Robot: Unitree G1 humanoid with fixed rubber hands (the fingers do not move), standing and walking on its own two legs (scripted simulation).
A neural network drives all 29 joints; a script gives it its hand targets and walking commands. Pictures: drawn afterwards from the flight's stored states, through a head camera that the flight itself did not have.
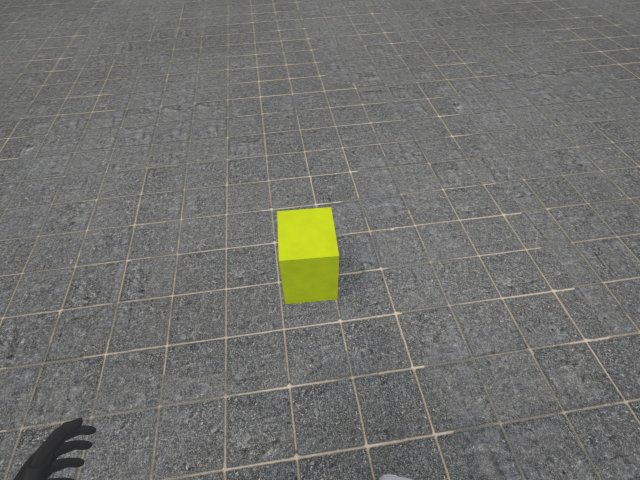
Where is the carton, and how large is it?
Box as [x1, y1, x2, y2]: [277, 207, 338, 303]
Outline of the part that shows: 330,207 277,211 279,264 285,303 337,299 338,251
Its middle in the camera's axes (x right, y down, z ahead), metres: -0.04 +0.07 +1.40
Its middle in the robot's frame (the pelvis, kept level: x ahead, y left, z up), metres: +0.93 +0.03 -0.63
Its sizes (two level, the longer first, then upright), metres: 0.223 0.192 0.258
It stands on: the floor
